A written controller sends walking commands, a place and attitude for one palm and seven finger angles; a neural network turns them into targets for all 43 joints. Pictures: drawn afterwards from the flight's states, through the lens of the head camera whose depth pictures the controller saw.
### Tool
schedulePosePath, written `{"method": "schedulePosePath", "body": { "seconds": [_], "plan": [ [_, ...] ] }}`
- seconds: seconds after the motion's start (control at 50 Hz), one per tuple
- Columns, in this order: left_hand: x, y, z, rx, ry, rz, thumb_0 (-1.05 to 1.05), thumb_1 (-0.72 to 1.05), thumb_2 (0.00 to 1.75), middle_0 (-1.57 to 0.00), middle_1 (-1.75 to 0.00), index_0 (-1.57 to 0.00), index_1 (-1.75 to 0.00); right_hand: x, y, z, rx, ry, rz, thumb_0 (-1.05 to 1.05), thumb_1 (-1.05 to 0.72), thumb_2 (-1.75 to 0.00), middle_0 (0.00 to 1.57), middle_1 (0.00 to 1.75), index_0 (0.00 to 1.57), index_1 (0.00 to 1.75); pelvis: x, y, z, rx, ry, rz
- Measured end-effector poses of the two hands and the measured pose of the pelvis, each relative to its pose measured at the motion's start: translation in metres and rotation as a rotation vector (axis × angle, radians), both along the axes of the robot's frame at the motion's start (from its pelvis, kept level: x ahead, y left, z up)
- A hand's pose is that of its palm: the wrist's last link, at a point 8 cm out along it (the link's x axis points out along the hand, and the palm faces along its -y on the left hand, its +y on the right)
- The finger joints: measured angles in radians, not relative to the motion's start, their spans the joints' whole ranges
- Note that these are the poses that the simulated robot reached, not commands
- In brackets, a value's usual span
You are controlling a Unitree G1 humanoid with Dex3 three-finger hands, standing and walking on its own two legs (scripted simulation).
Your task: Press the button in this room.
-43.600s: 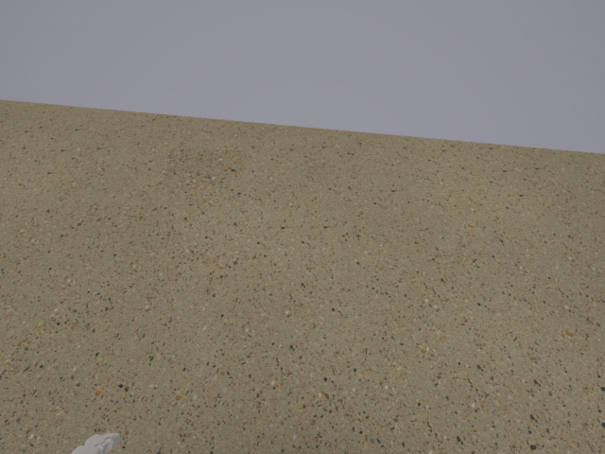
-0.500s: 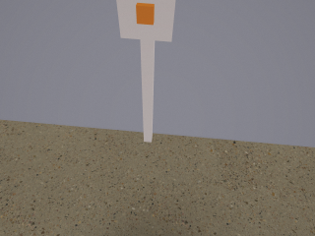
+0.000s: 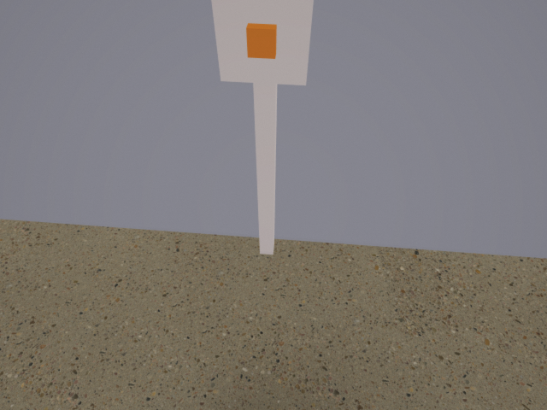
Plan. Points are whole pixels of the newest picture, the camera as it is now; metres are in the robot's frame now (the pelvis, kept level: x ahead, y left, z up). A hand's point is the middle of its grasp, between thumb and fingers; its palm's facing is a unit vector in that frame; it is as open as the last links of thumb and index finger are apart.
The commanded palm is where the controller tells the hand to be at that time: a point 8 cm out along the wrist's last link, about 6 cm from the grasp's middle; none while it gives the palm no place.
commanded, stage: let the arm hang, fingers relaxed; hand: left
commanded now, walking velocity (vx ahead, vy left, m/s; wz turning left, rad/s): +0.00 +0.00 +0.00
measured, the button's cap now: (262, 40) +0.83 +0.08 +0.17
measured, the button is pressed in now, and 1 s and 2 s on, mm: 0 0 0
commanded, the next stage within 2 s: stand and wait in 0.30 s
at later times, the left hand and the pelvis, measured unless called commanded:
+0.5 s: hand out of the picture +0.01 +0.20 -0.17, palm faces +0.02 -0.97 -0.23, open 7.4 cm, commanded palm none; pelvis +0.00 +0.00 +0.00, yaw +0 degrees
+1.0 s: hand out of the picture +0.10 +0.23 -0.15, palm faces +0.00 -0.95 -0.32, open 7.4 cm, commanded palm none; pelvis +0.02 -0.01 +0.01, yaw +0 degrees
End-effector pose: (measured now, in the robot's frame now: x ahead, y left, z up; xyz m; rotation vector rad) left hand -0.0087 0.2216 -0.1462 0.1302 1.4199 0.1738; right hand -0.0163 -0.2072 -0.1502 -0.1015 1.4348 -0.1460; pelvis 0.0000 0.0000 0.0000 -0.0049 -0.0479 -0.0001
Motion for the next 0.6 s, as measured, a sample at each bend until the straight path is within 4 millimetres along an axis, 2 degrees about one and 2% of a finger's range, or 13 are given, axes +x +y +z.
{"method": "schedulePosePath", "body": {
  "seconds": [0.14, 0.34, 0.48, 0.6],
  "plan": [
    [0.018, 0.000, -0.001, -0.005, -0.046, -0.016, 0.00, 0.92, 0.90, -0.21, -0.32, -0.21, -0.31, -0.003, 0.005, 0.000, 0.003, -0.006, -0.017, 0.01, -0.91, -0.90, 0.20, 0.30, 0.20, 0.30, -0.001, 0.002, 0.000, 0.001, 0.003, -0.004],
    [0.017, 0.012, 0.002, 0.018, -0.032, -0.017, 0.00, 0.91, 0.90, -0.20, -0.30, -0.20, -0.30, -0.005, -0.003, 0.001, -0.016, 0.008, -0.022, 0.01, -0.91, -0.90, 0.20, 0.30, 0.20, 0.30, 0.001, 0.004, 0.000, 0.000, 0.004, -0.005],
    [0.017, 0.021, 0.005, 0.038, -0.015, -0.023, 0.00, 0.91, 0.90, -0.20, -0.30, -0.20, -0.30, 0.006, -0.017, 0.004, -0.043, -0.002, -0.010, 0.01, -0.91, -0.90, 0.20, 0.30, 0.20, 0.30, 0.003, 0.003, 0.001, 0.001, 0.007, -0.008],
    [0.027, 0.031, 0.009, 0.059, -0.029, -0.031, 0.00, 0.91, 0.90, -0.20, -0.30, -0.20, -0.30, 0.023, -0.033, 0.007, -0.074, -0.028, 0.008, 0.01, -0.91, -0.90, 0.20, 0.30, 0.20, 0.30, 0.006, 0.002, 0.002, 0.001, 0.007, -0.007]
  ]
}}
